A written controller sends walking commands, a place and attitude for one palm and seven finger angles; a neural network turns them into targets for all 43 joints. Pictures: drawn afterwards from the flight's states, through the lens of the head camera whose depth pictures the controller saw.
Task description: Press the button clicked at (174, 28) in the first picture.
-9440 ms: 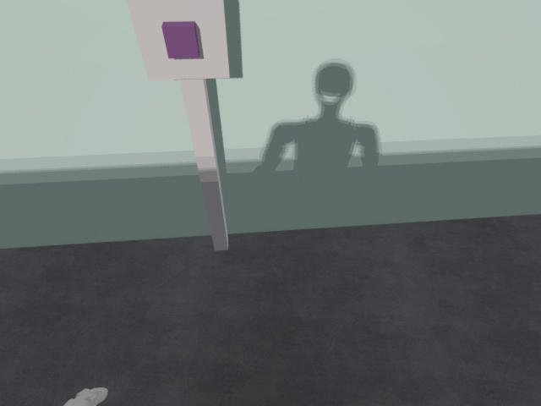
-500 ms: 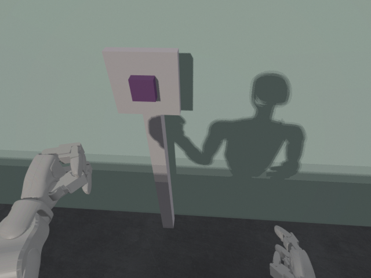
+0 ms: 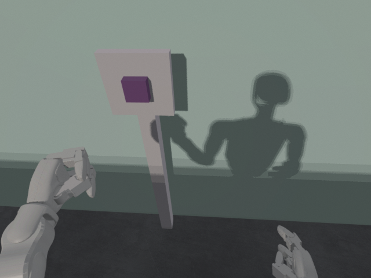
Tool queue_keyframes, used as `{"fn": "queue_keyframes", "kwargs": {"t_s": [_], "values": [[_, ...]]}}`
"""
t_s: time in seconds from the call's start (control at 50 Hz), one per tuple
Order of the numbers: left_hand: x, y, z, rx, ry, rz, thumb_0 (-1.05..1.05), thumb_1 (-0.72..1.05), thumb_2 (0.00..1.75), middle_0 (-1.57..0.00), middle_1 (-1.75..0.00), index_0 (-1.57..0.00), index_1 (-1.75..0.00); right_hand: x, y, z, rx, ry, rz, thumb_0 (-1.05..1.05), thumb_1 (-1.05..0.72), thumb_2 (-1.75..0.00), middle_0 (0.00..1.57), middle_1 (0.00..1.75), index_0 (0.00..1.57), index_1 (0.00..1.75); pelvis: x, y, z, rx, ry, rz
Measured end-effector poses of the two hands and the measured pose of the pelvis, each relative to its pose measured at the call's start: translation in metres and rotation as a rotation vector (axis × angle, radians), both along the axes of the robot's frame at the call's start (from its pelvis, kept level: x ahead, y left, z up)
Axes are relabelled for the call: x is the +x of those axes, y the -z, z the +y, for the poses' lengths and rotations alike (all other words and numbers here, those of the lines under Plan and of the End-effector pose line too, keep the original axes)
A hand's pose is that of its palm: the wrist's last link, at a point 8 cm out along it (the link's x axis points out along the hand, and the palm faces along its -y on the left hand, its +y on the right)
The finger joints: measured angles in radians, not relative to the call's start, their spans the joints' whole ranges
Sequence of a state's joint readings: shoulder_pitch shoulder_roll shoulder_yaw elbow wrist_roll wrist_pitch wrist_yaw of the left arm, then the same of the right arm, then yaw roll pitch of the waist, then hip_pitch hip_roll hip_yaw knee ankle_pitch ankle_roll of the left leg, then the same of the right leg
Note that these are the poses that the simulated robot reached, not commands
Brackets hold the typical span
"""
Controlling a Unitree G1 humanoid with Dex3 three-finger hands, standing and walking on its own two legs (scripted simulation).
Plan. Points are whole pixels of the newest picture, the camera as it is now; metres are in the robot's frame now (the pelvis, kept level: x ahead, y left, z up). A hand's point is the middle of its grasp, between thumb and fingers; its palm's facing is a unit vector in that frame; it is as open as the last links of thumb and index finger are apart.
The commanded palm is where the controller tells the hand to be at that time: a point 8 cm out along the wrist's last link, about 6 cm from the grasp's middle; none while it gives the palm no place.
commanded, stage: aim a knuckle at the button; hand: left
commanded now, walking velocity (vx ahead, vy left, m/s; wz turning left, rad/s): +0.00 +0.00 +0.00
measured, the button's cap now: (136, 89) +0.55 +0.20 +0.16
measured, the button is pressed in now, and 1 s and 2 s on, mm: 0 0 0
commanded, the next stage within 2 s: press the button with the knuckle in 1.80 s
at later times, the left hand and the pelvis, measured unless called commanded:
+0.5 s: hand (114, 144) +0.34 +0.20 +0.15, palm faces +0.06 -1.00 -0.02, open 3.1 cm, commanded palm +0.32 +0.25 +0.14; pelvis +0.01 +0.00 +0.00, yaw -1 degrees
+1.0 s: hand (137, 120) +0.44 +0.17 +0.14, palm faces +0.06 -1.00 -0.01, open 3.1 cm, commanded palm +0.42 +0.23 +0.13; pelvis +0.01 +0.01 +0.00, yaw -2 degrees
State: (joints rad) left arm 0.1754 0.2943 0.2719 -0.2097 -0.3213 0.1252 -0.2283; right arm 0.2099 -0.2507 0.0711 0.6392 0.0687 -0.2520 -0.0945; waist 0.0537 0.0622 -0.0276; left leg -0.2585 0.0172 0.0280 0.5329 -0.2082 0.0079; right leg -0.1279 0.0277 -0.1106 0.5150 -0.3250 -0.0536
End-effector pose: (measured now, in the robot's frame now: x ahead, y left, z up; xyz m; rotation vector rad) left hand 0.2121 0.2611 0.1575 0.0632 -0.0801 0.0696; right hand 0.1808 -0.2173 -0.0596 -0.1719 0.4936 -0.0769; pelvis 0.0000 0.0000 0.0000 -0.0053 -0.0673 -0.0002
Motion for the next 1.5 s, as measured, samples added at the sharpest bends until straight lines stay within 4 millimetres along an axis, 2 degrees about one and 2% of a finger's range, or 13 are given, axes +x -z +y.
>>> {"fn": "queue_keyframes", "kwargs": {"t_s": [0.1,0.32,0.56,0.76,0.96,1.18,1.26,1.34,1.42,1.5], "values": [[0.019,0.004,0.001,-0.016,-0.01,0.006,0.01,0.89,0.9,-1.31,-1.5,-1.31,-1.5,0.0,0.003,-0.002,-0.008,0.005,0.024,0.01,-0.9,-0.9,0.2,0.3,0.21,0.3,0.0,0.001,-0.001,0.001,-0.003,0.003],[0.075,0.006,-0.008,-0.035,0.02,0.026,0.01,0.89,0.9,-1.3,-1.5,-1.31,-1.5,-0.009,0.009,-0.009,-0.01,0.049,0.085,0.01,-0.9,-0.9,0.2,0.3,0.21,0.3,0.005,0.0,0.0,0.008,0.013,0.027],[0.114,0.012,-0.012,-0.046,0.013,0.042,0.02,0.9,0.9,-1.3,-1.5,-1.3,-1.5,-0.025,0.02,-0.017,-0.027,0.098,0.186,0.01,-0.9,-0.9,0.2,0.3,0.21,0.3,0.009,0.0,0.006,0.007,0.021,0.049],[0.151,0.012,-0.027,-0.049,0.024,0.055,0.02,0.9,0.9,-1.3,-1.5,-1.3,-1.5,-0.042,0.03,-0.016,-0.024,0.127,0.269,0.01,-0.9,-0.9,0.2,0.3,0.21,0.3,0.008,0.0,0.01,0.005,0.023,0.067],[0.191,0.015,-0.035,-0.051,0.011,0.076,0.02,0.9,0.9,-1.3,-1.5,-1.3,-1.5,-0.075,0.043,-0.021,-0.024,0.172,0.385,0.01,-0.9,-0.9,0.2,0.3,0.21,0.3,0.006,0.002,0.011,0.002,0.028,0.1],[0.239,0.018,-0.041,-0.059,0.009,0.078,0.02,0.9,0.9,-1.3,-1.5,-1.3,-1.5,-0.134,0.057,-0.036,-0.038,0.249,0.565,0.01,-0.9,-0.9,0.2,0.3,0.21,0.3,0.009,0.007,0.011,0.001,0.039,0.165],[0.244,0.018,-0.046,-0.061,0.023,0.053,0.02,0.9,0.9,-1.3,-1.5,-1.3,-1.5,-0.151,0.059,-0.038,-0.025,0.281,0.613,0.01,-0.91,-0.9,0.2,0.3,0.21,0.3,0.014,0.007,0.011,0.005,0.056,0.178],[0.24,0.025,-0.045,-0.065,0.022,0.059,0.01,0.9,0.9,-1.3,-1.5,-1.3,-1.5,-0.156,0.059,-0.038,-0.009,0.302,0.629,0.01,-0.91,-0.9,0.2,0.3,0.2,0.3,0.018,0.006,0.01,0.008,0.069,0.176],[0.232,0.03,-0.037,-0.063,0.002,0.061,0.01,0.9,0.9,-1.3,-1.5,-1.3,-1.5,-0.148,0.057,-0.037,-0.002,0.304,0.61,0.01,-0.91,-0.9,0.2,0.3,0.2,0.3,0.02,0.005,0.009,0.008,0.072,0.168],[0.225,0.027,-0.029,-0.055,-0.01,0.052,0.02,0.9,0.9,-1.3,-1.5,-1.3,-1.5,-0.129,0.056,-0.036,-0.008,0.282,0.572,0.01,-0.91,-0.9,0.2,0.3,0.2,0.3,0.02,0.005,0.008,0.003,0.06,0.16]]}}
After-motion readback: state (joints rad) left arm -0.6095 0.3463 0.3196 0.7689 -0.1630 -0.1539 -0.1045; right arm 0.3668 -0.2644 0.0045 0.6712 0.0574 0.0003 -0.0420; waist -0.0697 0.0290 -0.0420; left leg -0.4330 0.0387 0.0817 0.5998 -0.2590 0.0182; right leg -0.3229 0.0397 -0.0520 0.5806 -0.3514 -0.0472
